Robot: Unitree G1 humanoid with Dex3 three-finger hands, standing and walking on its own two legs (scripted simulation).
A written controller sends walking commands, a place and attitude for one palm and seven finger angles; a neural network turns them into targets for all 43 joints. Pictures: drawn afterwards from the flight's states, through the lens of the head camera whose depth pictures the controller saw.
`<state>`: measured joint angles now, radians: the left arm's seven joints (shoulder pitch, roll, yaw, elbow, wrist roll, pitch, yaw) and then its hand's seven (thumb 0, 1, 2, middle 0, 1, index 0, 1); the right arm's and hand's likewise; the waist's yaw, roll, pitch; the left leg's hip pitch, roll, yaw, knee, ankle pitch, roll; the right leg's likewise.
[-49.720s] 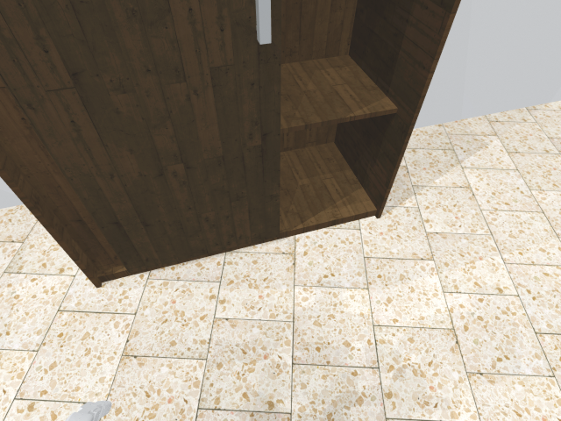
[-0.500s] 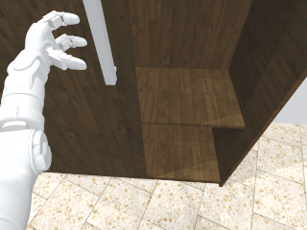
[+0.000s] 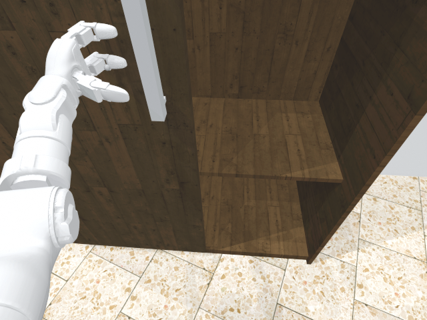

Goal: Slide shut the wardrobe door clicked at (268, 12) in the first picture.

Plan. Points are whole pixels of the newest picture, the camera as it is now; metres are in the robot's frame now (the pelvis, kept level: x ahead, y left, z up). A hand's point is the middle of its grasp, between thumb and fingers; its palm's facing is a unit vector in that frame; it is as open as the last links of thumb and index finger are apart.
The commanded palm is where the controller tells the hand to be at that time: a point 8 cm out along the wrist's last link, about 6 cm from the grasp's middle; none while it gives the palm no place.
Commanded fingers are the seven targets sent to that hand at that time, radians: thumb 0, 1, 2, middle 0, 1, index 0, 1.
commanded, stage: move the hooked fingers beside the handle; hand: left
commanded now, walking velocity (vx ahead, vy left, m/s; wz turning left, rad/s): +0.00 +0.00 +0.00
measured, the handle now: (147, 44) +0.50 +0.12 +0.28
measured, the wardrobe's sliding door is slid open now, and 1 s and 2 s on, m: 0.48 0.48 0.48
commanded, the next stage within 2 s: feel for the door with the fingertips in 0.08 s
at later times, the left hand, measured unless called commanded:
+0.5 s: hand (111, 70) +0.46 +0.18 +0.25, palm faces +0.00 -1.00 -0.04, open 13.9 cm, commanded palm +0.45 +0.20 +0.23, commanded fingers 0.00 -0.50 0.30 -0.30 -1.20 -0.30 -1.20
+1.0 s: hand (126, 74) +0.45 +0.16 +0.25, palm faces +0.01 -1.00 -0.05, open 14.0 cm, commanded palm +0.45 +0.18 +0.23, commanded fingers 0.00 -0.50 0.30 -0.30 -1.20 -0.30 -1.20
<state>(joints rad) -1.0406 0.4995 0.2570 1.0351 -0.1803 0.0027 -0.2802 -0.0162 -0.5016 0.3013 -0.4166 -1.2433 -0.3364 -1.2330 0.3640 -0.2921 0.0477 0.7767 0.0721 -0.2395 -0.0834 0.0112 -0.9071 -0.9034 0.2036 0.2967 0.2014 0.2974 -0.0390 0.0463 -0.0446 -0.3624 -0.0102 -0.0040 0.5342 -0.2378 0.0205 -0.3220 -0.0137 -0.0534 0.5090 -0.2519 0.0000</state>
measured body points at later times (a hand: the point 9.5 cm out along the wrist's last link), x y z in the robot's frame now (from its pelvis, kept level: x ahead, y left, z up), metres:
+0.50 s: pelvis +0.01 +0.00 +0.00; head +0.02 -0.01 +0.45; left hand +0.45 +0.24 +0.25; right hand +0.11 -0.25 -0.11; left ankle +0.02 +0.11 -0.73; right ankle +0.01 -0.12 -0.73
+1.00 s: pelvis +0.02 +0.00 +0.00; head +0.02 -0.03 +0.45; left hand +0.45 +0.21 +0.25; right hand +0.15 -0.24 -0.11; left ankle +0.02 +0.11 -0.73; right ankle +0.01 -0.12 -0.73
